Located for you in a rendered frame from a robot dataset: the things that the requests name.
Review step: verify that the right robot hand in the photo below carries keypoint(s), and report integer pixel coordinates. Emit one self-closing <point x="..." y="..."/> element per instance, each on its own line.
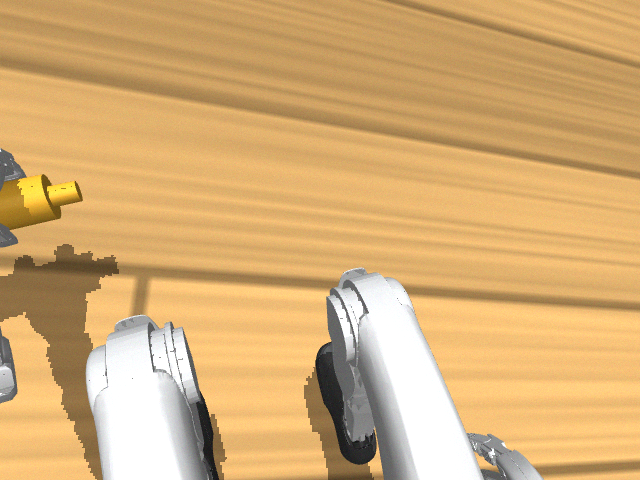
<point x="512" y="465"/>

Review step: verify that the left robot arm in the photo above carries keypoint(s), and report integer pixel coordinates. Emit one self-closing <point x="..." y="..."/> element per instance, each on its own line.
<point x="8" y="383"/>

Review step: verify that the left robot foot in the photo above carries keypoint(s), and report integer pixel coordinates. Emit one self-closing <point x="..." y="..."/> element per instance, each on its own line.
<point x="208" y="439"/>

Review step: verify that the bottle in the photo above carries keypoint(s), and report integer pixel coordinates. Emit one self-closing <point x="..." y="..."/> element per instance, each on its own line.
<point x="33" y="200"/>

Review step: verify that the right robot foot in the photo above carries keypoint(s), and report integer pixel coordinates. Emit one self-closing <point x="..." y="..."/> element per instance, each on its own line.
<point x="355" y="452"/>

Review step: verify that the left robot hand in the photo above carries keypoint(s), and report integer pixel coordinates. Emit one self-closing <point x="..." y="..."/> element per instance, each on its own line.
<point x="9" y="170"/>

